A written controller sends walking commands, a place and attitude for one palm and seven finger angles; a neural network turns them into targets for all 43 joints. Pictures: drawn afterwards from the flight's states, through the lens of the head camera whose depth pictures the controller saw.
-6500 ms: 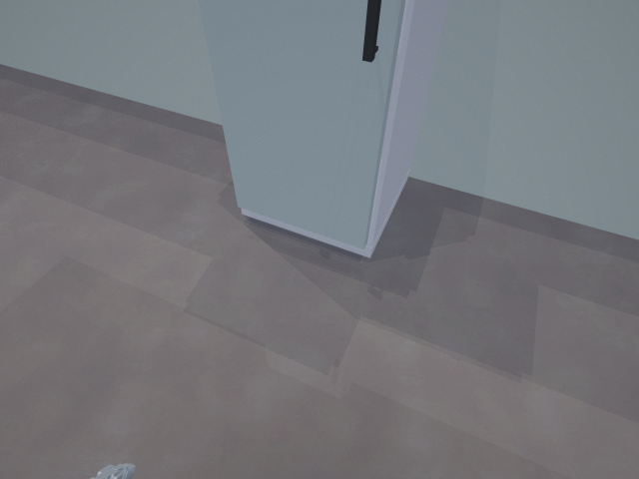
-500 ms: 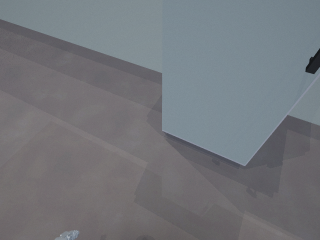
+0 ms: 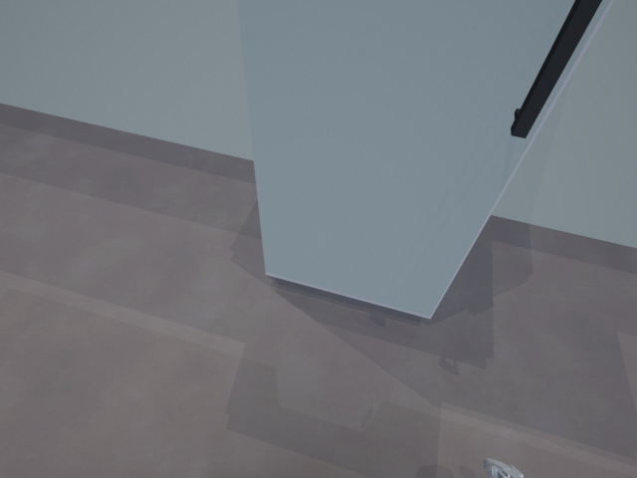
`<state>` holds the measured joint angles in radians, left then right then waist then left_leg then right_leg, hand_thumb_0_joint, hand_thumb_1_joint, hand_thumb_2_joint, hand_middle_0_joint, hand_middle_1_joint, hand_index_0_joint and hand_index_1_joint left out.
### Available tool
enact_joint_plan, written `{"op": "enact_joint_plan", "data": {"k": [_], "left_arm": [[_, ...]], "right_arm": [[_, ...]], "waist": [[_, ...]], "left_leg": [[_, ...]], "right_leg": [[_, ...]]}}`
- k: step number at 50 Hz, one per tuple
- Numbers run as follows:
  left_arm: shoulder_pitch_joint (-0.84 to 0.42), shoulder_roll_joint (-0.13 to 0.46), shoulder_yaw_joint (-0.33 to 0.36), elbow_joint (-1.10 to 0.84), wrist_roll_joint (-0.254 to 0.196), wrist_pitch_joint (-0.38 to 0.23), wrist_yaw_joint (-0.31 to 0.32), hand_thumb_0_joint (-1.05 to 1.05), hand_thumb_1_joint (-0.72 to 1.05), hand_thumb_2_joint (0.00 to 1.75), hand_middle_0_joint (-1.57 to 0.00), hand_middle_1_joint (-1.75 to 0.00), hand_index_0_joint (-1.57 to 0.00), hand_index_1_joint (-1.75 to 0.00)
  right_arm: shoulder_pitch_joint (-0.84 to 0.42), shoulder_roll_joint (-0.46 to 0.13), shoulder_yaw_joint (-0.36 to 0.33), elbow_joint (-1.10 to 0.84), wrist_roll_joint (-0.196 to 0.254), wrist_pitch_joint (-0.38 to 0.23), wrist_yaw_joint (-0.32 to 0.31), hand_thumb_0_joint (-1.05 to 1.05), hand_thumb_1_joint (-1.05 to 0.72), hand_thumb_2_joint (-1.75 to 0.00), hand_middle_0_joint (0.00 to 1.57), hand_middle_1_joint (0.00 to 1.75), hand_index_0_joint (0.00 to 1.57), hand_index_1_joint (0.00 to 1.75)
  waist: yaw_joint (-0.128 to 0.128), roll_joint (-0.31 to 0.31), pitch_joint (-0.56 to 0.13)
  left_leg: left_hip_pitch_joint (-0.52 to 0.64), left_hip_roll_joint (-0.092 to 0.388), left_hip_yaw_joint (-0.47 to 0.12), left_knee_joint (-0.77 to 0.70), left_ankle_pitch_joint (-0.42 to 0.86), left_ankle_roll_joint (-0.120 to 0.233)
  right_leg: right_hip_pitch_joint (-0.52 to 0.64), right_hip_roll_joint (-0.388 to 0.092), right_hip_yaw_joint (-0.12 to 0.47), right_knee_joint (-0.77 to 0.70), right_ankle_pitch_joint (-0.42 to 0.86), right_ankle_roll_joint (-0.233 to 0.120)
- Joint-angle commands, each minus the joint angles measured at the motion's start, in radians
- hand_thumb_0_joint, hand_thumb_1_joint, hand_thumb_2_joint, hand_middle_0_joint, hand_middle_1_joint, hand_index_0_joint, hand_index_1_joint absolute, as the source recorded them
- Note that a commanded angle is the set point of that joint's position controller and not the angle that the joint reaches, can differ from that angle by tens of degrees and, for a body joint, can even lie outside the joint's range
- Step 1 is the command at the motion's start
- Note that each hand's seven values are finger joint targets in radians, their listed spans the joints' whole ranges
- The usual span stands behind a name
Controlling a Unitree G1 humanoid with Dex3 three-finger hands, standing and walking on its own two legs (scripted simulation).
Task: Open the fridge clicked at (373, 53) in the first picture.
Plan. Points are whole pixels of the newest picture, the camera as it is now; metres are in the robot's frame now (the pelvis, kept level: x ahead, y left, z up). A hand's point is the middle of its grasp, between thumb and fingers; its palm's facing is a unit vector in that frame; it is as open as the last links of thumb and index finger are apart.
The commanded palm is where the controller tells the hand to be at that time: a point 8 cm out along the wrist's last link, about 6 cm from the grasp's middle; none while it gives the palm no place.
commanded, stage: turn to face it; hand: right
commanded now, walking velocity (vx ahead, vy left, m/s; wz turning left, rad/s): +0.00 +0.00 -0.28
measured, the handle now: (560, 42) +0.69 -0.30 +0.23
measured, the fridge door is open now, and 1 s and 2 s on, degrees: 0 0 0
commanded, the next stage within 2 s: take the last steps up to it in 0.12 s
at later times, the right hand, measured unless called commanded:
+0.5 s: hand out of the picture -0.05 -0.23 -0.17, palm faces +0.21 +0.96 -0.20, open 7.4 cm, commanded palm none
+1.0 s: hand (470, 465) +0.19 -0.21 -0.16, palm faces +0.23 +0.95 -0.21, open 7.2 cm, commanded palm none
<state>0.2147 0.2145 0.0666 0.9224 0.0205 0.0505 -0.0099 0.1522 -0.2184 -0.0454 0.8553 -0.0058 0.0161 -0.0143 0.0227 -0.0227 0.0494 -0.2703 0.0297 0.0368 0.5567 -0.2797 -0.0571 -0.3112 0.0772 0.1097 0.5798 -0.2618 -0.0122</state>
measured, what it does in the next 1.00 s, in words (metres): walks ahead: right foot, then left foot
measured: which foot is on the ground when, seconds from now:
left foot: down 0.00-0.40, up 0.42-0.82, down 0.84-1.00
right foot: down 0.00-0.00, up 0.02-0.38, down 0.40-0.84, up 0.86-1.00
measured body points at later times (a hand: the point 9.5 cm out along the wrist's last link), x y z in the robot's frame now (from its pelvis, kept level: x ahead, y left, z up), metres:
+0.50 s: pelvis +0.00 -0.04 +0.01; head +0.00 -0.06 +0.46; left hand +0.10 +0.19 -0.13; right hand -0.06 -0.28 -0.16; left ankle +0.01 +0.10 -0.68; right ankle -0.05 -0.13 -0.73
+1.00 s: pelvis +0.15 -0.02 +0.01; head +0.17 -0.01 +0.45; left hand +0.15 +0.21 -0.16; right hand +0.18 -0.26 -0.14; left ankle +0.20 +0.07 -0.73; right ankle +0.08 -0.13 -0.65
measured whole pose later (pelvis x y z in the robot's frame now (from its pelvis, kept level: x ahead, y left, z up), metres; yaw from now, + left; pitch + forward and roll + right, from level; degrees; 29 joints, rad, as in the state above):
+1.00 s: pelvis +0.15 -0.02 +0.01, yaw -11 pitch -1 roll +1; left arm 0.35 0.16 0.06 1.12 0.03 0.00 0.00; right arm 0.21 -0.15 -0.06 1.03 -0.01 -0.06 -0.02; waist 0.02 -0.03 0.04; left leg -0.25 0.02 0.17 0.51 -0.23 0.04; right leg -0.41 -0.08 -0.04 1.13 -0.37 -0.01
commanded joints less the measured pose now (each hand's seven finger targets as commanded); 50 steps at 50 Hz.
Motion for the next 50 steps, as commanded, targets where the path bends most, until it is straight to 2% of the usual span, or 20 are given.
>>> {"op": "enact_joint_plan", "data": {"k": [1,4,6,11,15,17,18,20,21,23,25,36,38,40,41,42,43,45,47,50], "left_arm": [[-0.016,0.124,0.04,-0.099,-0.002,-0.009,0.01,0.0,0.9,0.9,-0.2,-0.3,-0.2,-0.3],[0.002,0.106,0.039,-0.042,0.003,0.003,-0.005,0.0,0.9,0.9,-0.2,-0.3,-0.2,-0.3],[0.018,0.088,0.031,-0.025,0.0,0.003,-0.007,0.0,0.9,0.9,-0.2,-0.3,-0.2,-0.3],[-0.068,0.055,0.011,-0.024,-0.008,-0.005,-0.002,0.0,0.9,0.9,-0.2,-0.3,-0.2,-0.3],[-0.05,0.047,-0.003,-0.01,-0.006,-0.025,-0.005,0.0,0.9,0.9,-0.2,-0.3,-0.2,-0.3],[0.036,0.045,-0.008,0.022,-0.002,-0.044,-0.002,0.0,0.9,0.9,-0.2,-0.3,-0.2,-0.3],[0.095,0.071,-0.005,0.045,-0.002,-0.056,0.002,0.0,0.9,0.9,-0.2,-0.3,-0.2,-0.3],[0.22,0.218,0.025,0.068,0.008,-0.061,0.015,0.0,0.9,0.9,-0.2,-0.3,-0.2,-0.3],[0.233,0.2,0.022,0.087,0.011,-0.065,0.024,0.0,0.9,0.9,-0.2,-0.3,-0.2,-0.3],[0.157,0.133,-0.002,0.078,0.006,-0.075,0.034,0.0,0.9,0.9,-0.2,-0.3,-0.2,-0.3],[0.114,0.109,-0.012,0.075,0.0,-0.094,0.037,0.0,0.9,0.9,-0.2,-0.3,-0.2,-0.3],[0.233,0.09,-0.001,0.165,0.006,-0.11,0.043,0.0,0.9,0.9,-0.2,-0.3,-0.2,-0.3],[0.219,0.098,0.002,0.171,0.01,-0.107,0.043,0.0,0.9,0.9,-0.2,-0.3,-0.2,-0.3],[0.209,0.089,0.0,0.18,0.004,-0.105,0.042,0.0,0.9,0.9,-0.2,-0.3,-0.2,-0.3],[0.206,0.068,-0.004,0.177,-0.005,-0.111,0.036,0.0,0.9,0.9,-0.2,-0.3,-0.2,-0.3],[0.244,-0.007,-0.016,0.151,-0.016,-0.118,0.027,0.0,0.9,0.9,-0.2,-0.3,-0.2,-0.3],[0.218,0.031,-0.011,0.13,-0.017,-0.107,0.029,0.0,0.9,0.9,-0.2,-0.3,-0.2,-0.3],[0.101,0.022,0.002,0.11,-0.005,-0.093,0.019,0.0,0.9,0.9,-0.2,-0.3,-0.2,-0.3],[0.143,-0.019,-0.007,0.131,0.005,-0.079,0.011,0.0,0.9,0.9,-0.2,-0.3,-0.2,-0.3],[0.184,-0.054,-0.012,0.143,0.006,-0.064,0.007,0.0,0.9,0.9,-0.2,-0.3,-0.2,-0.3]], "right_arm": [[0.118,-0.242,-0.061,-0.045,-0.016,-0.026,-0.026,0.0,-0.9,-0.9,0.2,0.3,0.2,0.3],[0.0,-0.153,-0.037,-0.052,-0.015,-0.024,-0.022,0.0,-0.9,-0.9,0.2,0.3,0.2,0.3],[0.01,-0.139,-0.035,-0.042,-0.018,-0.028,-0.023,0.0,-0.9,-0.9,0.2,0.3,0.2,0.3],[0.138,-0.176,-0.045,0.026,-0.026,-0.026,-0.019,0.0,-0.9,-0.9,0.2,0.3,0.2,0.3],[0.178,-0.185,-0.048,0.078,-0.027,-0.028,-0.01,0.0,-0.9,-0.9,0.2,0.3,0.2,0.3],[0.149,-0.178,-0.047,0.09,-0.021,-0.026,-0.005,0.0,-0.9,-0.9,0.2,0.3,0.2,0.3],[0.135,-0.15,-0.04,0.091,-0.012,-0.022,-0.001,0.0,-0.9,-0.9,0.2,0.3,0.2,0.3],[0.075,-0.046,-0.01,0.039,-0.013,-0.023,0.015,0.0,-0.9,-0.9,0.2,0.3,0.2,0.3],[-0.001,-0.062,-0.013,0.028,-0.024,-0.022,0.011,0.0,-0.9,-0.9,0.2,0.3,0.2,0.3],[-0.002,-0.068,-0.018,0.063,-0.022,-0.026,0.026,0.0,-0.9,-0.9,0.2,0.3,0.2,0.3],[0.079,-0.056,-0.013,0.112,-0.021,-0.031,0.039,0.0,-0.9,-0.9,0.2,0.3,0.2,0.3],[-0.044,-0.008,-0.009,0.089,-0.013,-0.036,0.039,0.0,-0.9,-0.9,0.2,0.3,0.2,0.3],[-0.01,-0.005,-0.015,0.1,-0.013,-0.042,0.039,0.0,-0.9,-0.9,0.2,0.3,0.2,0.3],[0.151,-0.039,-0.028,0.154,-0.017,-0.054,0.035,0.0,-0.9,-0.9,0.2,0.3,0.2,0.3],[0.294,-0.085,-0.042,0.198,-0.022,-0.068,0.028,0.0,-0.9,-0.9,0.2,0.3,0.2,0.3],[0.408,-0.187,-0.066,0.227,-0.026,-0.08,0.014,0.0,-0.9,-0.9,0.2,0.3,0.2,0.3],[0.424,-0.22,-0.064,0.227,-0.006,-0.075,0.01,0.0,-0.9,-0.9,0.2,0.3,0.2,0.3],[0.237,-0.131,-0.047,0.182,-0.007,-0.066,-0.001,0.0,-0.9,-0.9,0.2,0.3,0.2,0.3],[0.134,-0.054,-0.022,0.155,-0.016,-0.075,-0.007,0.0,-0.9,-0.9,0.2,0.3,0.2,0.3],[0.137,-0.035,-0.017,0.167,-0.023,-0.085,-0.009,0.0,-0.9,-0.9,0.2,0.3,0.2,0.3]], "waist": [[-0.059,0.249,-0.1],[-0.001,0.155,-0.002],[-0.003,0.181,-0.006],[-0.068,0.201,-0.036],[-0.079,0.238,-0.059],[-0.033,0.205,-0.063],[-0.002,0.106,-0.068],[0.061,-0.293,-0.013],[0.084,-0.26,0.045],[0.038,-0.176,0.135],[-0.005,-0.114,0.084],[0.021,-0.103,0.112],[0.0,-0.09,0.092],[-0.074,-0.013,0.021],[-0.138,0.063,-0.057],[-0.155,0.315,-0.158],[-0.148,0.29,-0.177],[-0.099,0.127,0.008],[-0.03,0.09,0.03],[0.002,0.104,0.007]], "left_leg": [[0.12,0.45,-0.371,-0.287,0.225,0.222],[0.019,0.292,-0.174,-0.269,0.151,0.187],[0.035,0.271,-0.101,-0.257,0.215,0.172],[0.146,0.287,-0.077,-0.207,0.415,0.198],[0.146,0.29,-0.098,-0.238,0.144,0.18],[0.05,0.252,-0.055,-0.199,-0.053,0.139],[-0.06,0.212,-0.012,-0.12,-0.143,0.099],[-0.385,0.035,0.129,0.28,-0.296,0.02],[-0.41,0.058,0.053,0.401,-0.291,0.03],[-0.412,0.093,0.0,0.498,-0.157,0.037],[-0.356,0.096,0.011,0.49,-0.07,0.029],[-0.268,0.076,0.06,0.163,-0.001,0.025],[-0.16,0.047,0.084,0.086,0.013,0.041],[0.106,0.002,0.109,-0.032,0.082,0.06],[0.309,0.083,0.006,-0.074,0.083,0.094],[0.497,0.361,-0.378,-0.201,0.109,0.2],[0.407,0.445,-0.532,-0.318,-0.025,0.269],[0.154,0.399,-0.438,-0.395,-0.288,0.257],[0.011,0.315,-0.217,-0.39,-0.095,0.207],[-0.025,0.261,-0.067,-0.372,0.111,0.2]], "right_leg": [[-0.216,-0.042,0.004,0.47,-0.325,0.037],[-0.22,-0.084,-0.035,0.633,-0.154,0.049],[-0.198,-0.095,-0.068,0.591,-0.127,0.064],[-0.133,-0.089,-0.135,0.309,-0.212,0.074],[-0.028,-0.085,-0.186,0.116,-0.198,0.052],[0.135,-0.077,-0.216,-0.085,-0.098,0.035],[0.274,-0.099,-0.181,-0.205,-0.058,0.023],[0.378,-0.446,0.278,-0.388,-0.239,-0.13],[0.288,-0.469,0.328,-0.434,-0.283,-0.175],[0.191,-0.409,0.229,-0.445,-0.223,-0.173],[0.217,-0.352,0.103,-0.424,-0.046,-0.153],[0.254,-0.355,-0.003,-0.369,0.242,-0.162],[0.228,-0.346,-0.016,-0.315,0.268,-0.147],[0.147,-0.289,-0.072,-0.115,0.341,-0.105],[0.037,-0.226,-0.133,0.1,0.285,-0.064],[-0.191,-0.089,-0.215,0.413,-0.126,-0.014],[-0.223,-0.09,-0.13,0.611,-0.337,-0.022],[-0.294,-0.178,-0.081,0.703,-0.182,-0.026],[-0.214,-0.211,-0.1,0.614,-0.076,-0.001],[-0.125,-0.205,-0.162,0.417,-0.07,0.029]]}}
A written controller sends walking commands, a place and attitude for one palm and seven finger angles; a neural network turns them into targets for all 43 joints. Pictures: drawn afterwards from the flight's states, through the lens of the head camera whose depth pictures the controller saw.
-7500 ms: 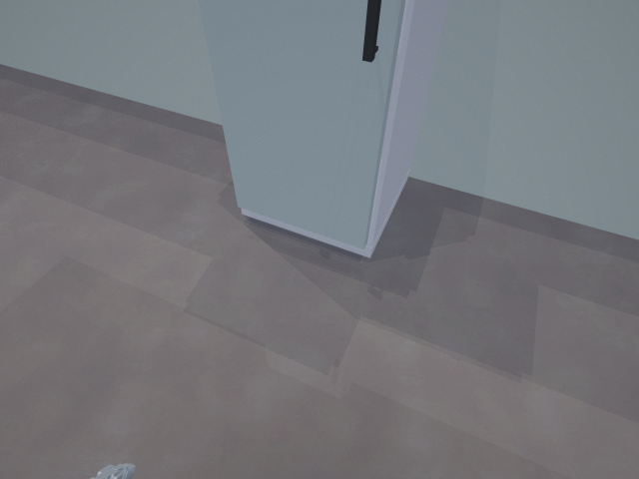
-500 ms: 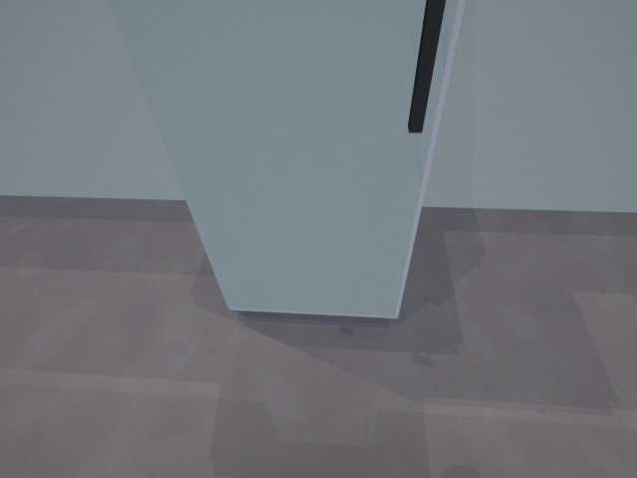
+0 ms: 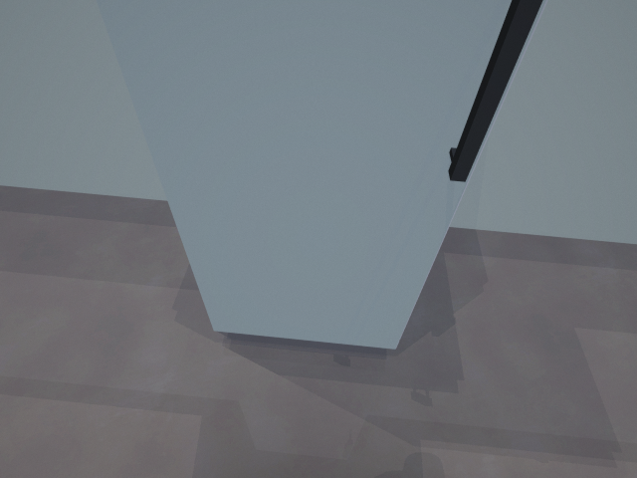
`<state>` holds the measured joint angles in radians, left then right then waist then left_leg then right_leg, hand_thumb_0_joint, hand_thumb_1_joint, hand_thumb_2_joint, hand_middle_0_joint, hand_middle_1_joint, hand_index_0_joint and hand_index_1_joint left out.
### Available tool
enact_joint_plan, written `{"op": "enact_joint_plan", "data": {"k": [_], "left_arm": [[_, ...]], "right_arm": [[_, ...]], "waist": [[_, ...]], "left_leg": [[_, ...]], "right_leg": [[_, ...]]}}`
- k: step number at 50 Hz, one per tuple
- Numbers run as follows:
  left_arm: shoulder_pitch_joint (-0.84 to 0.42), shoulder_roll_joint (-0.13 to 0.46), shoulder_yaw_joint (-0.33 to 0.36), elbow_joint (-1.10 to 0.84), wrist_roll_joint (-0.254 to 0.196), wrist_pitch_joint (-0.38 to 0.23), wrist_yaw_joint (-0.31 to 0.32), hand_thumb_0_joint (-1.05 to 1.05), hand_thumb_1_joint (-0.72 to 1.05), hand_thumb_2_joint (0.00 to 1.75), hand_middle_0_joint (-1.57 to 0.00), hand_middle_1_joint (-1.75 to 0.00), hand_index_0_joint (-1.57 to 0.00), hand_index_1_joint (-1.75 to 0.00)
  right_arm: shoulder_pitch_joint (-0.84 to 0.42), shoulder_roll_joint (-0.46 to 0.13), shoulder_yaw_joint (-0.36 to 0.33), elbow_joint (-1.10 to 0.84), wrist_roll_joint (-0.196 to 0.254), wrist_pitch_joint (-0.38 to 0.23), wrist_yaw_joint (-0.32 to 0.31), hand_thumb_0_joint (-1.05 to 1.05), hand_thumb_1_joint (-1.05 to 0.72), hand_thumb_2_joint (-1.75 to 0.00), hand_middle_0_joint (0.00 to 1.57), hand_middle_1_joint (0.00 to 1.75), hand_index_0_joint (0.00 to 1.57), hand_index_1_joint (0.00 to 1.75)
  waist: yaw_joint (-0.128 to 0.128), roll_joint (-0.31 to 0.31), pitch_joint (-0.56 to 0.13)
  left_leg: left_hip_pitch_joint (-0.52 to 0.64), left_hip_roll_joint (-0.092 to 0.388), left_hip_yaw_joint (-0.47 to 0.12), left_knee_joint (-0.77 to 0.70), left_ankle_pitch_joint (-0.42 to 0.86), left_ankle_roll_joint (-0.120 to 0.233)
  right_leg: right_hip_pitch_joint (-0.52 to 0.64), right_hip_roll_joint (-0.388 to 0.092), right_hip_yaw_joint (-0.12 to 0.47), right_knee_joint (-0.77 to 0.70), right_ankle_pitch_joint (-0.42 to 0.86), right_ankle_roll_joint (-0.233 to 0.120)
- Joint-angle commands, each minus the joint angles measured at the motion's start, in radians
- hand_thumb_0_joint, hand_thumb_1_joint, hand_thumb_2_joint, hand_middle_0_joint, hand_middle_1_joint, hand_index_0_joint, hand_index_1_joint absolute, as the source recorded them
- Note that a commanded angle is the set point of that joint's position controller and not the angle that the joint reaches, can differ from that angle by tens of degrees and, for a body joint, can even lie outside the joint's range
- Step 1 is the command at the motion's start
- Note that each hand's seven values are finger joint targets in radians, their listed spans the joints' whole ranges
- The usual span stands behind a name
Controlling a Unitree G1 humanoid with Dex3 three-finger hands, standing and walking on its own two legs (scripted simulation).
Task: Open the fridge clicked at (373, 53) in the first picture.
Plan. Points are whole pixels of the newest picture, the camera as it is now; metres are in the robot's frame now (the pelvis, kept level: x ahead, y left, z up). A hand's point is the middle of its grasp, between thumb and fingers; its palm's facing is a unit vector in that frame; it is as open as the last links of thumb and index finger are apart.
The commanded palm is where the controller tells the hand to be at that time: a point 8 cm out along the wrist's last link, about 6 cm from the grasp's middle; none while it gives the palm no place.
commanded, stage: take the last steps up to it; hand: right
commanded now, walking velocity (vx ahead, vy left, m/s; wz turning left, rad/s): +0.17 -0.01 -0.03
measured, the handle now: (487, 82) +0.58 -0.18 +0.23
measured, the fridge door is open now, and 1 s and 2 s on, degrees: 0 0 0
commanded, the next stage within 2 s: come to a stop and stand still in 0.04 s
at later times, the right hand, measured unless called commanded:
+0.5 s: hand out of the picture +0.09 -0.21 -0.18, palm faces +0.04 +0.98 -0.21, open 7.4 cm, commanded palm none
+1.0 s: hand out of the picture +0.05 -0.16 -0.16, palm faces +0.08 +0.97 -0.23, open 7.3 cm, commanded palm none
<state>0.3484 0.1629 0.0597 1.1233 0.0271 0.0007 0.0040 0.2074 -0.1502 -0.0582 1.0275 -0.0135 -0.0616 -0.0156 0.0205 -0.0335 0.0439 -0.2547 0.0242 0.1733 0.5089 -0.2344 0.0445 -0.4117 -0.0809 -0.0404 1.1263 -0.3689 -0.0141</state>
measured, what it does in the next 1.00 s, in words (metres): steps on the spot: right foot, then left foot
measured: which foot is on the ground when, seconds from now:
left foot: down 0.00-0.24, up 0.26-0.62, down 0.64-1.00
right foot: up 0.00-0.20, down 0.22-0.64, up 0.66-1.00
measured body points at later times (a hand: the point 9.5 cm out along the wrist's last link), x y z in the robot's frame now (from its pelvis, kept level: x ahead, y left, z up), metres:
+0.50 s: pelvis +0.07 -0.02 +0.00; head +0.10 -0.03 +0.45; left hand +0.17 +0.21 -0.14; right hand +0.09 -0.26 -0.16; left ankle +0.04 +0.11 -0.67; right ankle +0.14 -0.13 -0.73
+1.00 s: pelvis +0.05 +0.02 +0.01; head +0.08 +0.04 +0.46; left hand +0.05 +0.26 -0.15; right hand +0.05 -0.21 -0.14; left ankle +0.06 +0.14 -0.73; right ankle +0.02 -0.12 -0.71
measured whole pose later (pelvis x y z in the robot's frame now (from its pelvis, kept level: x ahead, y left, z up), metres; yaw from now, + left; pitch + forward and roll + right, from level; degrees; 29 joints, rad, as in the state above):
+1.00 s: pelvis +0.05 +0.02 +0.01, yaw +1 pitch +1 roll -2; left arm 0.30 0.20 0.05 1.07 0.01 0.05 0.01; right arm 0.30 -0.14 -0.04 1.06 -0.02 -0.01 -0.02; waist -0.04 0.00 0.03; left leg -0.24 0.07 0.07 0.45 -0.23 0.00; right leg -0.25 -0.02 -0.05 0.59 -0.35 0.04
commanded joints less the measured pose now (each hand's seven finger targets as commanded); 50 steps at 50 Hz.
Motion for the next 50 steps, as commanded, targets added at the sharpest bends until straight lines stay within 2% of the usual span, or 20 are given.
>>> {"op": "enact_joint_plan", "data": {"k": [1,6,9,10,11,13,16,20,23,28,30,31,32,33,34,36,38,45,47,50], "left_arm": [[0.034,-0.012,-0.009,-0.066,-0.003,-0.014,-0.01,0.0,0.9,0.9,-0.2,-0.3,-0.2,-0.3],[-0.067,0.004,-0.014,-0.108,-0.007,-0.036,-0.016,0.0,0.9,0.9,-0.2,-0.3,-0.2,-0.3],[-0.024,0.022,-0.023,-0.073,-0.008,-0.048,-0.002,0.0,0.9,0.9,-0.2,-0.3,-0.2,-0.3],[0.018,0.071,-0.019,-0.06,-0.008,-0.058,0.005,0.0,0.9,0.9,-0.2,-0.3,-0.2,-0.3],[0.018,0.126,-0.017,-0.06,-0.008,-0.055,0.016,0.0,0.9,0.9,-0.2,-0.3,-0.2,-0.3],[-0.029,0.15,-0.019,-0.058,-0.016,-0.037,0.038,0.0,0.9,0.9,-0.2,-0.3,-0.2,-0.3],[-0.059,0.164,0.001,-0.073,-0.014,-0.014,0.06,0.0,0.9,0.9,-0.2,-0.3,-0.2,-0.3],[-0.113,0.182,0.031,-0.119,-0.01,0.003,0.059,0.0,0.9,0.9,-0.2,-0.3,-0.2,-0.3],[-0.162,0.173,0.036,-0.146,-0.007,0.006,0.047,0.0,0.9,0.9,-0.2,-0.3,-0.2,-0.3],[-0.225,0.167,0.036,-0.162,0.002,0.017,0.02,0.0,0.9,0.9,-0.2,-0.3,-0.2,-0.3],[-0.204,0.119,0.024,-0.151,-0.005,0.025,0.01,0.0,0.9,0.9,-0.2,-0.3,-0.2,-0.3],[-0.186,0.054,0.012,-0.161,-0.02,0.035,0.004,0.0,0.9,0.9,-0.2,-0.3,-0.2,-0.3],[-0.213,0.032,0.005,-0.191,-0.017,0.043,-0.006,0.0,0.9,0.9,-0.2,-0.3,-0.2,-0.3],[-0.234,0.078,0.013,-0.198,-0.01,0.052,-0.01,0.0,0.9,0.9,-0.2,-0.3,-0.2,-0.3],[-0.213,0.087,0.017,-0.185,-0.005,0.059,-0.01,0.0,0.9,0.9,-0.2,-0.3,-0.2,-0.3],[-0.097,0.097,0.02,-0.131,0.0,0.047,-0.017,0.0,0.9,0.9,-0.2,-0.3,-0.2,-0.3],[-0.051,0.085,0.014,-0.115,-0.001,0.033,-0.017,0.0,0.9,0.9,-0.2,-0.3,-0.2,-0.3],[-0.125,0.075,-0.004,-0.155,-0.014,0.018,0.001,0.0,0.9,0.9,-0.2,-0.3,-0.2,-0.3],[-0.097,0.063,-0.01,-0.143,-0.02,0.015,0.007,0.0,0.9,0.9,-0.2,-0.3,-0.2,-0.3],[0.018,0.064,-0.016,-0.085,-0.021,0.003,0.016,0.0,0.9,0.9,-0.2,-0.3,-0.2,-0.3]], "right_arm": [[0.087,-0.109,-0.003,0.0,-0.013,-0.007,-0.006,0.0,-0.9,-0.9,0.2,0.3,0.2,0.3],[0.135,-0.144,-0.008,0.033,-0.012,-0.004,0.0,0.0,-0.9,-0.9,0.2,0.3,0.2,0.3],[0.112,-0.106,0.006,0.047,0.0,0.015,-0.01,0.0,-0.9,-0.9,0.2,0.3,0.2,0.3],[0.151,-0.068,0.018,0.052,0.0,0.022,-0.013,0.0,-0.9,-0.9,0.2,0.3,0.2,0.3],[0.197,-0.039,0.029,0.056,0.007,0.032,-0.02,0.0,-0.9,-0.9,0.2,0.3,0.2,0.3],[0.213,-0.056,0.032,0.075,0.009,0.059,-0.03,0.0,-0.9,-0.9,0.2,0.3,0.2,0.3],[0.167,-0.095,0.015,0.046,-0.003,0.088,-0.028,0.0,-0.9,-0.9,0.2,0.3,0.2,0.3],[0.14,-0.091,-0.011,-0.007,-0.007,0.101,-0.02,0.0,-0.9,-0.9,0.2,0.3,0.2,0.3],[0.126,-0.077,-0.021,-0.038,-0.006,0.114,-0.014,0.0,-0.9,-0.9,0.2,0.3,0.2,0.3],[0.179,-0.044,-0.005,-0.033,-0.007,0.097,-0.008,0.0,-0.9,-0.9,0.2,0.3,0.2,0.3],[0.265,-0.073,-0.002,0.008,-0.017,0.076,-0.01,0.0,-0.9,-0.9,0.2,0.3,0.2,0.3],[0.248,-0.138,-0.003,-0.001,-0.026,0.064,-0.013,0.0,-0.9,-0.9,0.2,0.3,0.2,0.3],[0.169,-0.209,-0.005,-0.04,-0.02,0.069,-0.015,0.0,-0.9,-0.9,0.2,0.3,0.2,0.3],[0.097,-0.246,-0.017,-0.073,-0.02,0.069,-0.018,0.0,-0.9,-0.9,0.2,0.3,0.2,0.3],[0.045,-0.246,-0.022,-0.08,-0.017,0.06,-0.023,0.0,-0.9,-0.9,0.2,0.3,0.2,0.3],[-0.018,-0.203,-0.013,-0.084,-0.018,0.056,-0.019,0.0,-0.9,-0.9,0.2,0.3,0.2,0.3],[0.031,-0.187,-0.014,-0.073,-0.013,0.048,-0.014,0.0,-0.9,-0.9,0.2,0.3,0.2,0.3],[0.189,-0.192,-0.024,-0.001,-0.017,0.046,-0.023,0.0,-0.9,-0.9,0.2,0.3,0.2,0.3],[0.169,-0.198,-0.024,0.006,-0.016,0.049,-0.026,0.0,-0.9,-0.9,0.2,0.3,0.2,0.3],[0.09,-0.167,-0.016,0.009,-0.001,0.058,-0.026,0.0,-0.9,-0.9,0.2,0.3,0.2,0.3]], "waist": [[0.0,0.124,0.017],[-0.034,0.146,0.017],[0.002,0.113,0.002],[-0.001,-0.036,-0.057],[-0.016,-0.139,-0.086],[-0.019,-0.218,-0.078],[-0.005,-0.148,-0.02],[-0.007,-0.059,-0.128],[-0.017,-0.103,-0.139],[-0.045,-0.171,-0.086],[-0.08,-0.03,-0.053],[-0.069,0.184,-0.003],[-0.064,0.302,0.079],[-0.064,0.265,0.093],[-0.045,0.315,0.124],[0.006,0.207,0.116],[-0.014,0.175,0.049],[-0.099,0.205,-0.024],[-0.083,0.197,-0.064],[-0.025,0.181,-0.093]], "left_leg": [[-0.042,0.255,-0.182,-0.32,0.112,0.101],[0.042,0.255,-0.179,-0.26,0.159,0.104],[0.0,0.174,-0.112,-0.114,0.237,0.032],[-0.037,0.115,-0.091,-0.006,0.181,-0.016],[-0.052,0.076,-0.073,0.004,-0.011,-0.064],[-0.009,0.049,-0.072,0.128,-0.238,-0.091],[-0.118,0.058,-0.143,0.367,-0.332,-0.082],[-0.215,0.032,-0.175,0.554,-0.288,-0.086],[-0.179,0.031,-0.171,0.555,-0.238,-0.092],[0.034,0.031,-0.094,0.212,-0.176,-0.069],[0.186,0.024,-0.084,-0.049,-0.084,-0.071],[0.086,0.188,-0.325,-0.263,-0.356,-0.022],[-0.116,0.349,-0.541,-0.443,-0.609,0.053],[-0.259,0.378,-0.604,-0.496,-0.663,0.079],[-0.29,0.354,-0.618,-0.504,-0.63,0.075],[-0.216,0.283,-0.426,-0.407,-0.4,0.044],[-0.066,0.247,-0.331,-0.335,-0.204,0.036],[0.184,0.314,-0.366,-0.211,0.277,0.119],[0.18,0.294,-0.342,-0.166,0.395,0.111],[0.039,0.201,-0.255,-0.086,0.253,0.029]], "right_leg": [[-0.019,-0.041,-0.025,-0.194,0.055,0.036],[0.031,-0.012,-0.063,-0.439,0.092,0.039],[0.243,0.002,-0.057,-0.669,0.313,0.049],[0.363,-0.078,0.027,-0.693,0.594,0.03],[0.399,-0.211,0.124,-0.681,0.865,-0.041],[0.341,-0.281,0.179,-0.749,1.022,-0.117],[0.32,-0.313,0.17,-0.754,1.133,-0.175],[0.375,-0.309,0.119,-0.726,0.971,-0.189],[0.274,-0.276,0.077,-0.762,0.712,-0.168],[0.059,-0.219,0.103,-0.842,0.019,-0.11],[-0.061,-0.103,0.04,-0.744,-0.18,-0.029],[-0.096,-0.005,-0.032,-0.558,-0.191,0.035],[-0.08,0.03,-0.026,-0.425,-0.15,0.049],[-0.023,0.025,0.026,-0.302,-0.105,0.039],[-0.035,0.028,0.066,-0.227,-0.044,0.03],[-0.026,0.028,0.037,-0.182,0.032,0.035],[-0.034,0.04,0.011,-0.205,0.066,0.048],[-0.029,0.046,-0.001,-0.427,-0.067,0.063],[0.05,0.06,-0.005,-0.523,-0.036,0.058],[0.299,0.049,-0.012,-0.759,0.187,0.043]]}}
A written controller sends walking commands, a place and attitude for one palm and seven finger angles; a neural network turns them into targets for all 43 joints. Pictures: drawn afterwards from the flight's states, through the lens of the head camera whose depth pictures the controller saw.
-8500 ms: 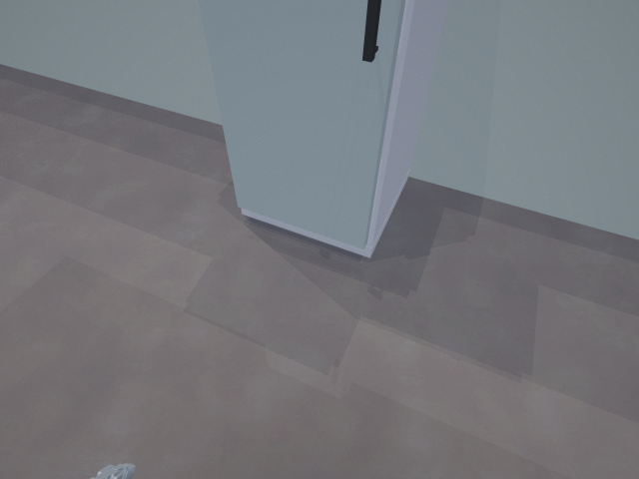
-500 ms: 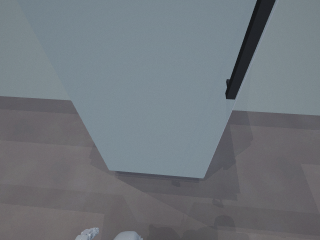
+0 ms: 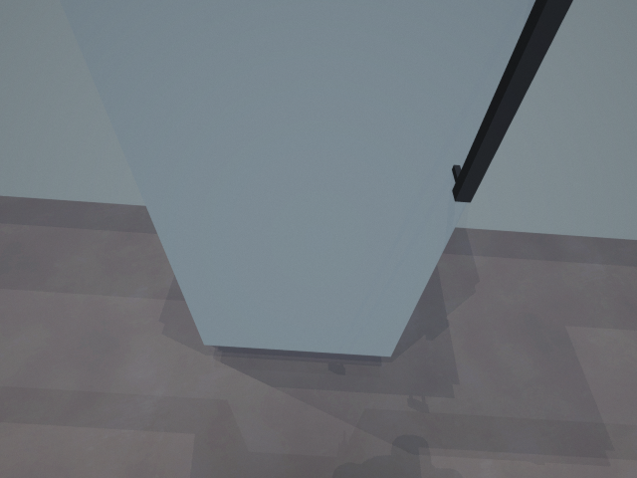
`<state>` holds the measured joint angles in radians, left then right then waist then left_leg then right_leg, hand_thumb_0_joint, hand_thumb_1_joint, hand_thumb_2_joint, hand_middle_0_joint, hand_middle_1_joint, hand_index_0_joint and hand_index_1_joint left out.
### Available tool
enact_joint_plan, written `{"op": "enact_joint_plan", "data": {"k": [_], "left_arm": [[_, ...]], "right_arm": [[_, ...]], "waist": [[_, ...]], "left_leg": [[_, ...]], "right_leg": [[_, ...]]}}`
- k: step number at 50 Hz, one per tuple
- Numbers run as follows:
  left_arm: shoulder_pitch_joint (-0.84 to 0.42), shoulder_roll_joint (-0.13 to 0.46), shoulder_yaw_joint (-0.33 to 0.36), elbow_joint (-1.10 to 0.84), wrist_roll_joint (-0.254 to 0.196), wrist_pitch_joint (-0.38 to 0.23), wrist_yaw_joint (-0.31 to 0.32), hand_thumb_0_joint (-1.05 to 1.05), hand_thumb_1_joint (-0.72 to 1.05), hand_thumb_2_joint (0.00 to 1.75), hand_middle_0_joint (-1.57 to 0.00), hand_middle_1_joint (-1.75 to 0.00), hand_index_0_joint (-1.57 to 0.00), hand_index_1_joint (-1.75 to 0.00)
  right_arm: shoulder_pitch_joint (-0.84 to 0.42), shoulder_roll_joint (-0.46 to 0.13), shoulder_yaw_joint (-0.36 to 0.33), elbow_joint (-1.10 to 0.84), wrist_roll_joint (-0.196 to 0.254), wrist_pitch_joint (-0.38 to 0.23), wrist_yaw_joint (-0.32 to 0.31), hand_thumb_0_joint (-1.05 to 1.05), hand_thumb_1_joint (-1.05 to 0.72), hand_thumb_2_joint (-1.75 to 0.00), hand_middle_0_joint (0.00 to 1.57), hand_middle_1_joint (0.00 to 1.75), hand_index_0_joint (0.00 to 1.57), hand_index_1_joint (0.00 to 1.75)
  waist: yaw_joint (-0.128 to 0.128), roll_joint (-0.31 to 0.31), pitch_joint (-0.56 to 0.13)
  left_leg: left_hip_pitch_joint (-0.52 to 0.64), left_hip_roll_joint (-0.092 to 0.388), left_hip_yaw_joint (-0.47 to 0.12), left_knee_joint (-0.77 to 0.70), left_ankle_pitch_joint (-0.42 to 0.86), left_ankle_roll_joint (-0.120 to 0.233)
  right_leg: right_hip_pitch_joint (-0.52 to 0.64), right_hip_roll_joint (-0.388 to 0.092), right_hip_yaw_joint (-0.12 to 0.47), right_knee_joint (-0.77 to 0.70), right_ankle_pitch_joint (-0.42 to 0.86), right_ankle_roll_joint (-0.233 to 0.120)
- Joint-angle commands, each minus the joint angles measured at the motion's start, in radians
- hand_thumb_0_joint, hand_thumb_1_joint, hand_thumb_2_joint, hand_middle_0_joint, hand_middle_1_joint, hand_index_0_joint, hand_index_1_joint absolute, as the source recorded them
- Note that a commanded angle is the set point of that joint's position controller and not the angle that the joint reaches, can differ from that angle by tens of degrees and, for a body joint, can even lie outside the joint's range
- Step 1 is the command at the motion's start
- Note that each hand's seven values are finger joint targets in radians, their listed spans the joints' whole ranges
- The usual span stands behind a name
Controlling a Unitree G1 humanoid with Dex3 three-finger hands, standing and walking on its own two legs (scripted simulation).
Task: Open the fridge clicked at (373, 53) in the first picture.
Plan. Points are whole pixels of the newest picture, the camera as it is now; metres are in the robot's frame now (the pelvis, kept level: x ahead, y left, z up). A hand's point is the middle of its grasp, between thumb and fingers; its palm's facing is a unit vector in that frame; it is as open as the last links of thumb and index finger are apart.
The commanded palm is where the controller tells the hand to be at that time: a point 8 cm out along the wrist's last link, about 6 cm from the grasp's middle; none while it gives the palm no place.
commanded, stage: come to a stop and stand still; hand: right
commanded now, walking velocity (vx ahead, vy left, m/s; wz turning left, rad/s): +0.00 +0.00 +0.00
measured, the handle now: (496, 102) +0.52 -0.20 +0.22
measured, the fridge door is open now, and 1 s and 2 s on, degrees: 0 0 0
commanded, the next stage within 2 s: look again from close up in 1.54 s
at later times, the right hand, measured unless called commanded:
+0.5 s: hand out of the picture +0.05 -0.25 -0.18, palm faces -0.01 +0.97 -0.24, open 7.4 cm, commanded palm none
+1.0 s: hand out of the picture +0.04 -0.21 -0.18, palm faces -0.01 +0.98 -0.22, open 7.3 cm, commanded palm none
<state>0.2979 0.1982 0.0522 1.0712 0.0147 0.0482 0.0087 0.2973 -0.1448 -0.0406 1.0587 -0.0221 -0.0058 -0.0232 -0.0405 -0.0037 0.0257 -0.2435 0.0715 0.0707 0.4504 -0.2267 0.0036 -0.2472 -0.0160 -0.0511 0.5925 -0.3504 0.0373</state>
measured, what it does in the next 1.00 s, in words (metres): steps on the spot: right foot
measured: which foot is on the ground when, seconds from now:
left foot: down 0.00-1.00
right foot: up 0.00-0.02, down 0.04-1.00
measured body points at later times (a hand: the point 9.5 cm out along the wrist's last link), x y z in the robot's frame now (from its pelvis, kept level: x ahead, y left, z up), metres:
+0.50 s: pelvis +0.00 -0.06 -0.01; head +0.01 -0.05 +0.44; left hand +0.03 +0.17 -0.17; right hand +0.05 -0.30 -0.16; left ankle +0.00 +0.11 -0.74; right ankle -0.04 -0.14 -0.74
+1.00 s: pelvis +0.01 -0.03 -0.01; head +0.03 -0.02 +0.44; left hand +0.01 +0.19 -0.17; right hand +0.04 -0.26 -0.16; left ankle +0.00 +0.11 -0.74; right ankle -0.04 -0.14 -0.74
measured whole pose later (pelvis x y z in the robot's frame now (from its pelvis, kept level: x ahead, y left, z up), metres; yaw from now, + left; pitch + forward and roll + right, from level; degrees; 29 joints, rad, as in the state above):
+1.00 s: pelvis +0.01 -0.03 -0.01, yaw +2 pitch -1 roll +0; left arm 0.27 0.15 0.00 1.11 0.02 -0.02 0.03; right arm 0.24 -0.16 0.00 1.09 -0.01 0.00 -0.03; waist 0.00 -0.01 0.05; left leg -0.21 0.08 0.04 0.51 -0.27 -0.04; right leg -0.10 -0.02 -0.11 0.46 -0.34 -0.01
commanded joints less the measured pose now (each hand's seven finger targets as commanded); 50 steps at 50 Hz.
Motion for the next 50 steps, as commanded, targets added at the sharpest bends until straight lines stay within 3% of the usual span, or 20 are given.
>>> {"op": "enact_joint_plan", "data": {"k": [1,2,3,4,5,6,7,10,14,16,27,37,44,50], "left_arm": [[0.003,0.101,-0.001,-0.092,-0.001,-0.054,0.004,0.0,0.9,0.9,-0.2,-0.3,-0.2,-0.3],[0.05,0.052,-0.013,-0.121,0.006,-0.05,-0.001,0.0,0.9,0.9,-0.2,-0.3,-0.2,-0.3],[0.067,0.051,-0.021,-0.123,0.007,-0.052,-0.002,0.0,0.9,0.9,-0.2,-0.3,-0.2,-0.3],[0.076,0.046,-0.024,-0.119,0.005,-0.06,-0.003,0.0,0.9,0.9,-0.2,-0.3,-0.2,-0.3],[0.071,0.059,-0.028,-0.122,0.009,-0.075,-0.005,0.0,0.9,0.9,-0.2,-0.3,-0.2,-0.3],[0.056,0.08,-0.028,-0.127,0.006,-0.078,0.003,0.0,0.9,0.9,-0.2,-0.3,-0.2,-0.3],[0.037,0.093,-0.029,-0.134,0.003,-0.078,0.011,0.0,0.9,0.9,-0.2,-0.3,-0.2,-0.3],[0.021,0.088,-0.032,-0.142,0.001,-0.074,0.017,0.0,0.9,0.9,-0.2,-0.3,-0.2,-0.3],[0.008,0.109,-0.035,-0.133,0.002,-0.075,0.015,0.0,0.9,0.9,-0.2,-0.3,-0.2,-0.3],[0.002,0.112,-0.038,-0.124,0.003,-0.079,0.016,0.0,0.9,0.9,-0.2,-0.3,-0.2,-0.3],[0.018,0.113,-0.04,-0.076,0.003,-0.084,0.022,0.0,0.9,0.9,-0.2,-0.3,-0.2,-0.3],[0.033,0.085,-0.037,-0.026,0.001,-0.083,0.024,0.0,0.9,0.9,-0.2,-0.3,-0.2,-0.3],[0.042,0.067,-0.038,-0.002,0.0,-0.081,0.026,0.0,0.9,0.9,-0.2,-0.3,-0.2,-0.3],[0.038,0.058,-0.038,0.01,-0.002,-0.078,0.026,0.0,0.9,0.9,-0.2,-0.3,-0.2,-0.3]], "right_arm": [[0.076,-0.142,-0.001,0.01,0.001,-0.019,-0.055,0.0,-0.9,-0.9,0.2,0.3,0.2,0.3],[0.041,-0.19,-0.014,-0.044,-0.002,-0.028,-0.049,0.0,-0.9,-0.9,0.2,0.3,0.2,0.3],[0.026,-0.17,-0.012,-0.051,0.0,-0.031,-0.044,0.0,-0.9,-0.9,0.2,0.3,0.2,0.3],[0.015,-0.155,-0.002,-0.055,0.002,-0.027,-0.037,0.0,-0.9,-0.9,0.2,0.3,0.2,0.3],[0.012,-0.138,0.004,-0.058,0.001,-0.022,-0.031,0.0,-0.9,-0.9,0.2,0.3,0.2,0.3],[0.018,-0.128,0.012,-0.053,0.003,-0.015,-0.029,0.0,-0.9,-0.9,0.2,0.3,0.2,0.3],[0.032,-0.113,0.019,-0.048,0.004,-0.012,-0.028,0.0,-0.9,-0.9,0.2,0.3,0.2,0.3],[0.02,-0.115,0.027,-0.043,0.003,-0.008,-0.02,0.0,-0.9,-0.9,0.2,0.3,0.2,0.3],[0.012,-0.126,0.028,-0.05,0.005,0.005,-0.017,0.0,-0.9,-0.9,0.2,0.3,0.2,0.3],[0.01,-0.133,0.027,-0.053,0.005,0.006,-0.015,0.0,-0.9,-0.9,0.2,0.3,0.2,0.3],[-0.02,-0.147,0.024,-0.049,0.008,0.004,-0.015,0.0,-0.9,-0.9,0.2,0.3,0.2,0.3],[-0.019,-0.141,0.021,-0.027,0.008,-0.002,-0.018,0.0,-0.9,-0.9,0.2,0.3,0.2,0.3],[-0.013,-0.129,0.022,-0.009,0.008,-0.005,-0.018,0.0,-0.9,-0.9,0.2,0.3,0.2,0.3],[-0.006,-0.13,0.023,-0.002,0.007,-0.011,-0.017,0.0,-0.9,-0.9,0.2,0.3,0.2,0.3]], "waist": [[0.031,-0.045,-0.024],[0.052,-0.042,-0.073],[0.059,0.003,-0.041],[0.065,-0.076,-0.043],[0.051,-0.224,-0.051],[0.043,-0.246,-0.038],[0.029,-0.192,-0.027],[0.037,0.002,0.043],[0.033,-0.034,0.086],[0.028,-0.062,0.08],[0.034,-0.016,0.015],[0.037,0.001,0.002],[0.04,-0.007,0.015],[0.042,0.02,0.029]], "left_leg": [[0.026,0.112,-0.128,0.016,0.224,0.04],[0.032,0.128,-0.159,0.003,0.075,0.061],[-0.022,0.125,-0.145,0.0,-0.002,0.07],[-0.026,0.086,-0.105,0.061,0.039,0.058],[-0.009,0.044,-0.048,0.128,0.051,0.039],[0.009,0.008,-0.007,0.151,-0.003,0.021],[0.019,-0.004,-0.006,0.133,-0.031,0.016],[0.02,0.02,-0.044,0.083,0.084,0.022],[0.017,0.018,-0.048,0.067,0.03,0.007],[0.028,0.018,-0.048,0.067,0.039,0.007],[0.064,0.039,-0.054,0.06,0.168,0.005],[0.085,0.05,-0.06,0.05,0.247,0.01],[0.075,0.047,-0.07,0.031,0.247,0.013],[0.067,0.048,-0.082,0.006,0.249,0.019]], "right_leg": [[0.053,-0.087,-0.008,-0.072,0.113,-0.012],[-0.007,-0.051,0.007,-0.076,0.023,-0.028],[-0.018,-0.08,0.01,-0.092,0.035,-0.039],[-0.003,-0.082,0.047,-0.12,0.155,-0.048],[0.001,-0.116,0.089,-0.152,0.344,-0.06],[-0.002,-0.149,0.114,-0.176,0.505,-0.077],[0.005,-0.157,0.109,-0.169,0.548,-0.092],[-0.019,-0.112,0.078,-0.175,0.378,-0.081],[-0.036,-0.106,0.086,-0.252,0.251,-0.079],[-0.026,-0.105,0.084,-0.263,0.277,-0.079],[0.075,-0.099,0.054,-0.236,0.428,-0.073],[0.091,-0.094,0.033,-0.22,0.401,-0.07],[0.092,-0.095,0.025,-0.225,0.351,-0.066],[0.088,-0.095,0.021,-0.224,0.294,-0.062]]}}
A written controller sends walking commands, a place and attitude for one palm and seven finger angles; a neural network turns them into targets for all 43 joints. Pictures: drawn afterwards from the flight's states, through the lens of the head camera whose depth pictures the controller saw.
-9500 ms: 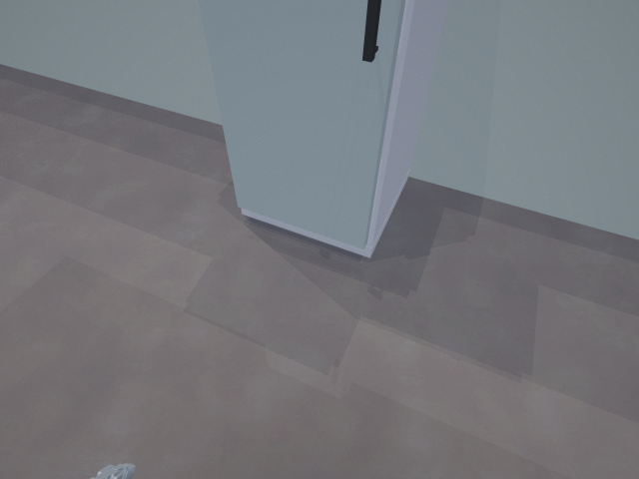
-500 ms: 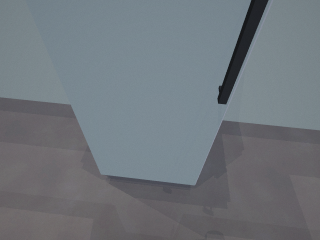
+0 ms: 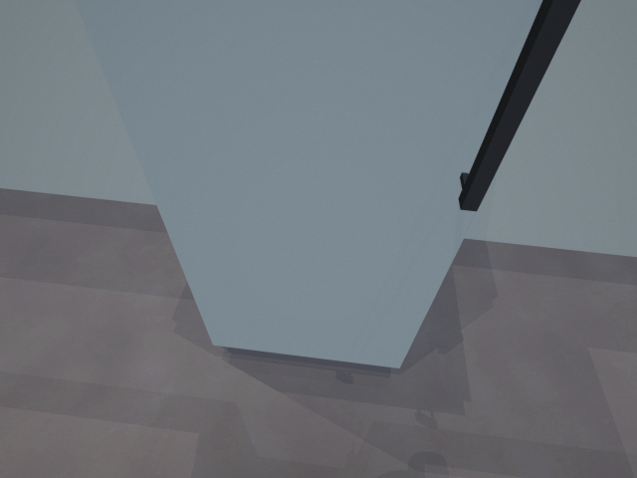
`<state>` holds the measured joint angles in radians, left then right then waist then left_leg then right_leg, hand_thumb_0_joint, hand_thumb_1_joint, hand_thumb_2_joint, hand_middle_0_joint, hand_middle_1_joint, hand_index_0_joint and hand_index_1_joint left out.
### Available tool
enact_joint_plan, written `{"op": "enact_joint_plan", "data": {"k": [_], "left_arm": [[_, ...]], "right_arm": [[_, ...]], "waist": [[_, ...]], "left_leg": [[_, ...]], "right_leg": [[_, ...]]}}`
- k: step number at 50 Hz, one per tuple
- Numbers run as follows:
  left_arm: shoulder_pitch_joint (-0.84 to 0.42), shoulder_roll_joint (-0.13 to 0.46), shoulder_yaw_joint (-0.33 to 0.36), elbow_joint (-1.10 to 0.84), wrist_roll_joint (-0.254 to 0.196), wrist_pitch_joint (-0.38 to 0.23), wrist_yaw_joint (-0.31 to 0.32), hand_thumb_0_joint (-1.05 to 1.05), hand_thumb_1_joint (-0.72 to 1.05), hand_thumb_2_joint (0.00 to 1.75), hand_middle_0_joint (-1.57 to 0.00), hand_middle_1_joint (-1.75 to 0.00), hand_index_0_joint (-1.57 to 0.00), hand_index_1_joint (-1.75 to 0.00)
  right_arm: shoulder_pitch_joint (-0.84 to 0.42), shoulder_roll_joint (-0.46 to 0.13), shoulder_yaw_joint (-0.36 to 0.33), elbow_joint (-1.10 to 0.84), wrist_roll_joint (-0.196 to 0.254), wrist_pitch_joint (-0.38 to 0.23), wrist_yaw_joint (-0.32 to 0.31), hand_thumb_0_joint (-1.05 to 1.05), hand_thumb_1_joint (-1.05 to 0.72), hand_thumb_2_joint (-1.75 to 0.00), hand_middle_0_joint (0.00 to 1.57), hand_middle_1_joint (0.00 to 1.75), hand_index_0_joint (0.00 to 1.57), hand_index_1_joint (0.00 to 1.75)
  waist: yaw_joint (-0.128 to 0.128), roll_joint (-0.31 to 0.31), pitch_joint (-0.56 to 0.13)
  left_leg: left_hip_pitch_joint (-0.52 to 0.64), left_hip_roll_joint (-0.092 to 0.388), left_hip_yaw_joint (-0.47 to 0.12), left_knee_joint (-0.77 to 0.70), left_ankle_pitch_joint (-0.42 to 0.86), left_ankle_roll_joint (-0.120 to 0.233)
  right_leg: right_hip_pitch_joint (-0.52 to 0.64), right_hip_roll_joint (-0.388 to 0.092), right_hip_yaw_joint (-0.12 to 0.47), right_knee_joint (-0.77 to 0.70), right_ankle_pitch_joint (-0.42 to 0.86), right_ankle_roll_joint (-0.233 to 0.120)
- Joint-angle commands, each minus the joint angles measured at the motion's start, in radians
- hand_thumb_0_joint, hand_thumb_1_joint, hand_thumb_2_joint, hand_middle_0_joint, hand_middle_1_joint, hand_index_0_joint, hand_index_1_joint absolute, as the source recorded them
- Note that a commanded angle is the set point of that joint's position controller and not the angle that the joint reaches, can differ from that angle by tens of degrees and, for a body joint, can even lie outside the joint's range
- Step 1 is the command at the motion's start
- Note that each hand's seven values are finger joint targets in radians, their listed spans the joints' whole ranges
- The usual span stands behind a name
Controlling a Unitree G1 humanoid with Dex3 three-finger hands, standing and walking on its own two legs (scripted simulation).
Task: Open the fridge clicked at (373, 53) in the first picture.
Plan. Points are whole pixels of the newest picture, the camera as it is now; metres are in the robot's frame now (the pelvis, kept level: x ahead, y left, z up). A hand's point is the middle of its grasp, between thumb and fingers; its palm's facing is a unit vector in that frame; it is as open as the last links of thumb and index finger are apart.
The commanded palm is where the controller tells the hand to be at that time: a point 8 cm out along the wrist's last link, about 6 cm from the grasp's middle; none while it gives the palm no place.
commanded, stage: come to a stop and stand still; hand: right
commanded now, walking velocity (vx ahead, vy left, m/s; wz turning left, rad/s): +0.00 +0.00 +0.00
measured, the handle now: (503, 107) +0.51 -0.19 +0.22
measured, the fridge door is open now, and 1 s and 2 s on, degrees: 0 0 0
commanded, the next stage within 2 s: look again from close up in 0.54 s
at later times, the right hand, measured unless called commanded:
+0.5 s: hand out of the picture +0.00 -0.15 -0.17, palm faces +0.04 +0.98 -0.20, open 7.4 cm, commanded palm none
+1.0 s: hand out of the picture +0.00 -0.17 -0.17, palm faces +0.04 +0.98 -0.21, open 7.4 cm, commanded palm none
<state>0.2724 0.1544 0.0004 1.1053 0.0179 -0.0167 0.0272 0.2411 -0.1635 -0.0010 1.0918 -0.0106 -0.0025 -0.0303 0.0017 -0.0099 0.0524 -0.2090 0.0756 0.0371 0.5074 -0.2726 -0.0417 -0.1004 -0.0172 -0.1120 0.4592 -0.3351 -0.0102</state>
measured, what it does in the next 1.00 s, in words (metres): stands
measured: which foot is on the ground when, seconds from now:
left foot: down 0.00-1.00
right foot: down 0.00-1.00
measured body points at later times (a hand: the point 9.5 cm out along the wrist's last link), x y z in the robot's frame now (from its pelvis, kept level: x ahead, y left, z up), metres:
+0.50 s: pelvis -0.01 +0.02 +0.00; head +0.00 +0.02 +0.45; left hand +0.00 +0.25 -0.16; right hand +0.00 -0.21 -0.16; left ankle +0.00 +0.14 -0.74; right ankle -0.05 -0.10 -0.74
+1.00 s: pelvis -0.02 +0.02 +0.00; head -0.01 +0.02 +0.45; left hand -0.01 +0.25 -0.15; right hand +0.00 -0.22 -0.15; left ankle +0.00 +0.14 -0.74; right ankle -0.05 -0.10 -0.74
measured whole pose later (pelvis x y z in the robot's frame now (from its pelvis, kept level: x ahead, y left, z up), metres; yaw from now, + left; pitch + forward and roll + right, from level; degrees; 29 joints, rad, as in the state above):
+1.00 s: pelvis -0.02 +0.02 +0.00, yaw -1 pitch -1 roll +0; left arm 0.26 0.17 0.00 1.12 0.02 -0.02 0.02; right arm 0.23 -0.20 -0.01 1.09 -0.01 -0.01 -0.02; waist -0.01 0.01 0.05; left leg -0.22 0.05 0.07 0.45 -0.21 -0.01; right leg -0.13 -0.05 -0.09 0.43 -0.28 0.02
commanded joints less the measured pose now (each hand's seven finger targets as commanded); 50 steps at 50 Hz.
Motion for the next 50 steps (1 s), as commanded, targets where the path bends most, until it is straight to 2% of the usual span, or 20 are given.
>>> {"op": "enact_joint_plan", "data": {"k": [1,6,12,20,28,29,31,39,46,50], "left_arm": [[0.058,0.102,0.014,-0.023,-0.005,-0.013,0.007,0.0,0.9,0.9,-0.2,-0.3,-0.2,-0.3],[0.056,0.1,0.014,-0.018,-0.004,-0.011,0.005,0.0,0.9,0.9,-0.2,-0.3,-0.2,-0.3],[0.048,0.104,0.015,-0.016,-0.005,-0.013,0.005,0.0,0.9,0.9,-0.2,-0.3,-0.2,-0.3],[0.043,0.105,0.015,-0.011,-0.005,-0.01,0.004,0.0,0.9,0.9,-0.2,-0.3,-0.2,-0.3],[0.042,0.116,0.018,-0.014,-0.003,-0.014,0.003,0.0,0.9,0.9,-0.2,-0.3,-0.2,-0.3],[0.043,0.119,0.017,-0.014,-0.003,-0.014,0.003,0.0,0.9,0.9,-0.2,-0.3,-0.2,-0.3],[0.043,0.122,0.018,-0.013,-0.003,-0.014,0.003,0.0,0.9,0.9,-0.2,-0.3,-0.2,-0.3],[0.043,0.125,0.018,-0.016,-0.002,-0.014,0.001,0.0,0.9,0.9,-0.2,-0.3,-0.2,-0.3],[0.043,0.132,0.018,-0.015,-0.002,-0.015,0.001,0.0,0.9,0.9,-0.2,-0.3,-0.2,-0.3],[0.039,0.136,0.021,-0.017,-0.003,-0.017,0.002,0.0,0.9,0.9,-0.2,-0.3,-0.2,-0.3]], "right_arm": [[0.049,-0.109,-0.017,-0.032,-0.005,-0.014,-0.01,0.0,-0.9,-0.9,0.2,0.3,0.2,0.3],[0.055,-0.114,-0.017,-0.028,-0.005,-0.02,-0.008,0.0,-0.9,-0.9,0.2,0.3,0.2,0.3],[0.054,-0.126,-0.021,-0.028,-0.004,-0.024,-0.006,0.0,-0.9,-0.9,0.2,0.3,0.2,0.3],[0.052,-0.131,-0.02,-0.029,-0.004,-0.024,-0.003,0.0,-0.9,-0.9,0.2,0.3,0.2,0.3],[0.041,-0.14,-0.025,-0.035,-0.002,-0.025,-0.001,0.0,-0.9,-0.9,0.2,0.3,0.2,0.3],[0.04,-0.144,-0.025,-0.035,-0.003,-0.026,-0.001,0.0,-0.9,-0.9,0.2,0.3,0.2,0.3],[0.039,-0.14,-0.024,-0.036,-0.003,-0.025,-0.001,0.0,-0.9,-0.9,0.2,0.3,0.2,0.3],[0.03,-0.145,-0.027,-0.038,-0.003,-0.023,0.001,0.0,-0.9,-0.9,0.2,0.3,0.2,0.3],[0.025,-0.151,-0.027,-0.042,-0.004,-0.023,0.001,0.0,-0.9,-0.9,0.2,0.3,0.2,0.3],[0.024,-0.152,-0.027,-0.04,-0.004,-0.026,0.001,0.0,-0.9,-0.9,0.2,0.3,0.2,0.3]], "waist": [[-0.002,0.02,0.009],[-0.001,0.035,-0.001],[-0.003,0.024,-0.011],[-0.005,0.02,0.01],[-0.007,0.001,-0.004],[-0.008,0.018,-0.002],[-0.008,0.003,0.004],[-0.008,0.016,0.015],[-0.01,0.001,0.012],[-0.007,0.021,-0.012]], "left_leg": [[0.026,0.047,-0.05,-0.059,0.286,0.064],[0.026,0.049,-0.059,-0.077,0.284,0.067],[0.038,0.052,-0.062,-0.089,0.289,0.072],[0.021,0.049,-0.065,-0.121,0.206,0.074],[0.032,0.046,-0.064,-0.119,0.201,0.075],[0.034,0.047,-0.064,-0.119,0.203,0.076],[0.029,0.045,-0.061,-0.119,0.197,0.075],[0.019,0.045,-0.066,-0.132,0.142,0.074],[0.024,0.043,-0.064,-0.13,0.141,0.074],[0.037,0.042,-0.061,-0.119,0.196,0.074]], "right_leg": [[-0.064,-0.094,0.08,-0.093,0.264,-0.013],[-0.058,-0.091,0.079,-0.09,0.235,-0.008],[-0.062,-0.093,0.077,-0.09,0.229,-0.004],[-0.075,-0.093,0.077,-0.102,0.178,0.0],[-0.082,-0.098,0.083,-0.109,0.193,0.001],[-0.086,-0.097,0.086,-0.111,0.192,0.001],[-0.085,-0.099,0.086,-0.115,0.193,0.001],[-0.099,-0.099,0.091,-0.128,0.162,-0.001],[-0.104,-0.1,0.096,-0.13,0.17,-0.002],[-0.083,-0.105,0.098,-0.125,0.207,-0.002]]}}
